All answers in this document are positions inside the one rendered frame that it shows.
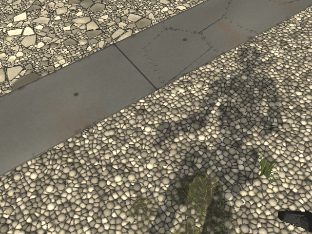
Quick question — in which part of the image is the robot right hand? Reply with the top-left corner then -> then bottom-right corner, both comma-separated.
278,210 -> 312,233

